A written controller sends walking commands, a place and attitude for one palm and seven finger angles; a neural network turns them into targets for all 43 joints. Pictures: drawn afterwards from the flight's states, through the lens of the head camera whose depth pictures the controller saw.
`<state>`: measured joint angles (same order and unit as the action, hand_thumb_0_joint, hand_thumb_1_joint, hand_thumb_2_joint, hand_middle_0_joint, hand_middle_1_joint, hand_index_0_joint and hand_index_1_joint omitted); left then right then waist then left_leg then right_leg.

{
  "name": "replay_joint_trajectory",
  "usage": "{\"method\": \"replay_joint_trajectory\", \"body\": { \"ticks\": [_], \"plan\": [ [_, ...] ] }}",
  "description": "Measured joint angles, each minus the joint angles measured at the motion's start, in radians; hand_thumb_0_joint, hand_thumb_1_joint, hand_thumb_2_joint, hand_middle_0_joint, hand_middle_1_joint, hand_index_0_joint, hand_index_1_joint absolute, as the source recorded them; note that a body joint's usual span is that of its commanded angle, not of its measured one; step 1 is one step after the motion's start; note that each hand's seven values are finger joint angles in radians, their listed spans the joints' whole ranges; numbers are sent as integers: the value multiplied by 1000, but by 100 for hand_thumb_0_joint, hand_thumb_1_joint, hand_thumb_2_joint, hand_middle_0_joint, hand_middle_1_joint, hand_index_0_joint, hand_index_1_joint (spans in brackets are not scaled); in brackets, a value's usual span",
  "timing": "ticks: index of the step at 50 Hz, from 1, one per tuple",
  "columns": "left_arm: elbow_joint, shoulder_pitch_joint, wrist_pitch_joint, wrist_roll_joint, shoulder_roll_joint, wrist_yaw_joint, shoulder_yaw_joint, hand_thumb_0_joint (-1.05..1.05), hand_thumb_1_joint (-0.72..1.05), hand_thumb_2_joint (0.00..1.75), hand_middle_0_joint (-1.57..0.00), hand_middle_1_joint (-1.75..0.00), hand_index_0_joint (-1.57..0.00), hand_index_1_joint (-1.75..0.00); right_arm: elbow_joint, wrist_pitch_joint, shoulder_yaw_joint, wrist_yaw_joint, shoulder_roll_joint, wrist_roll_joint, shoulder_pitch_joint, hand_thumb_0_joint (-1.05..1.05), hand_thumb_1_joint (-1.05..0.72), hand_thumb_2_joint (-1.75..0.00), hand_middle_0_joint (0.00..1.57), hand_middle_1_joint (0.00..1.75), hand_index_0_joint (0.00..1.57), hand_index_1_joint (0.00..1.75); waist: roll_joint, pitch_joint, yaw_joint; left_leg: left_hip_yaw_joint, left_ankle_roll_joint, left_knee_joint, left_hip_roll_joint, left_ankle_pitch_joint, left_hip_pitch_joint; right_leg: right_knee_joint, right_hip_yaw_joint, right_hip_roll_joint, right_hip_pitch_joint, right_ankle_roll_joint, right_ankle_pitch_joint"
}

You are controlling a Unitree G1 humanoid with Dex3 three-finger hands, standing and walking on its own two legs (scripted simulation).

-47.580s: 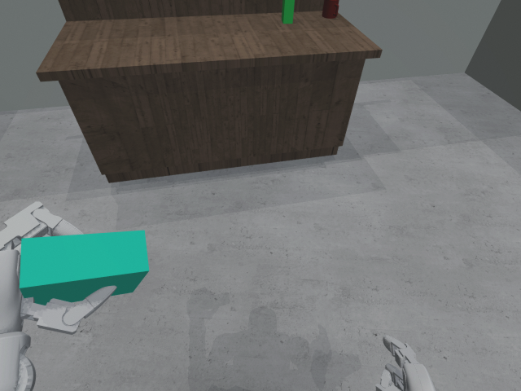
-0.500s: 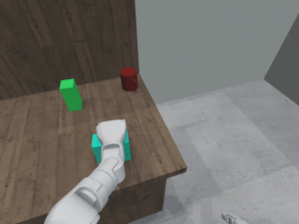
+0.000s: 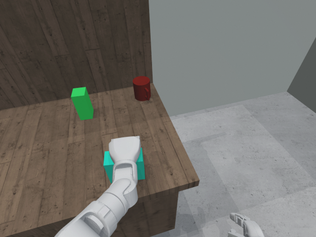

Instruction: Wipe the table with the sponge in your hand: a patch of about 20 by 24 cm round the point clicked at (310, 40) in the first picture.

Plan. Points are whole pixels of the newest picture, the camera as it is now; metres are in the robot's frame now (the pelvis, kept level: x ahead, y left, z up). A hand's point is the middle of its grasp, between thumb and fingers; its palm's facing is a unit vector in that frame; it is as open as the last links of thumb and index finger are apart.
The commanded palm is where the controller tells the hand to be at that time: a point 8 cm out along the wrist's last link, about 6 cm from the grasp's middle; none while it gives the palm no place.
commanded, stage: wipe back along the third lane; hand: left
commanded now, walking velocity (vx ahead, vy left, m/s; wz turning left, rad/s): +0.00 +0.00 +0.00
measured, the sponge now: (126, 169) +0.33 +0.14 -0.05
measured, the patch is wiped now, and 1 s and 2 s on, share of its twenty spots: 1.00 1.00 1.00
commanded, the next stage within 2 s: slide back across to the middle lane in 0.78 s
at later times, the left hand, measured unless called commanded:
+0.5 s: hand (128, 161) +0.33 +0.13 +0.00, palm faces -0.05 -0.04 -1.00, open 9.1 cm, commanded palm +0.29 +0.11 +0.03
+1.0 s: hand (127, 161) +0.33 +0.13 +0.00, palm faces -0.04 -0.06 -1.00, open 9.1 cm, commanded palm +0.28 +0.13 +0.04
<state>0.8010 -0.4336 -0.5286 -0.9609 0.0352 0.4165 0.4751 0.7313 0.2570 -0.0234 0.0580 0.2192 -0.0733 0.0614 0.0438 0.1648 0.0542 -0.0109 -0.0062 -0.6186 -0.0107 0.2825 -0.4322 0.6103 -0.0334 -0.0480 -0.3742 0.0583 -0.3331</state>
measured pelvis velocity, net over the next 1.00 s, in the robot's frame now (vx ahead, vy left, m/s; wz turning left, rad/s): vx -0.01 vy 0.00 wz -0.01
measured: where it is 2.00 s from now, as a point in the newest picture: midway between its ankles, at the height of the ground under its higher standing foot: outside the picture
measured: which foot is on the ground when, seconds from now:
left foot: down 0.00-1.00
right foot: down 0.00-1.00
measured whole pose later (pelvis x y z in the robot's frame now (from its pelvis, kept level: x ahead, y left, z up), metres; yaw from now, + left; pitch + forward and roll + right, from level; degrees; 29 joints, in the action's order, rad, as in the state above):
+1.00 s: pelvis -0.01 +0.00 +0.00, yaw -1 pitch +5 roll +0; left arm 0.77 -0.41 -0.50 -0.96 0.06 0.41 0.42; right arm 0.73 0.25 -0.02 0.04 0.22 -0.08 0.09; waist 0.05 0.16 0.04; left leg 0.00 -0.01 -0.62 -0.02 0.28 -0.44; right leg 0.62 -0.02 -0.06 -0.39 0.06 -0.33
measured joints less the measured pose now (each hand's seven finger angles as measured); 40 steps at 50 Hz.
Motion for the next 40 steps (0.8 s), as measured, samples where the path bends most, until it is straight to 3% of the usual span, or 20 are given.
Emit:
{"method": "replay_joint_trajectory", "body": {
  "ticks": [18, 40],
  "plan": [
    [-71, 44, -7, -17, 17, -19, -10, 1, -41, 109, -77, -150, -79, -150, -9, 11, 0, -4, 6, 0, 0, 1, -91, -90, 19, 30, 19, 30, -2, -5, 0, 4, -5, -2, -5, 3, 3, 6, 4, -5, -1, 5, -3],
    [-7, 0, 10, -9, 10, -8, -30, 1, -42, 109, -79, -149, -80, -149, 6, -9, -1, -12, 0, -1, 25, 1, -91, -90, 19, 30, 19, 30, 0, -3, -8, 4, -5, -15, -6, -3, -21, 23, 4, -6, -28, 5, 1]
  ]
}}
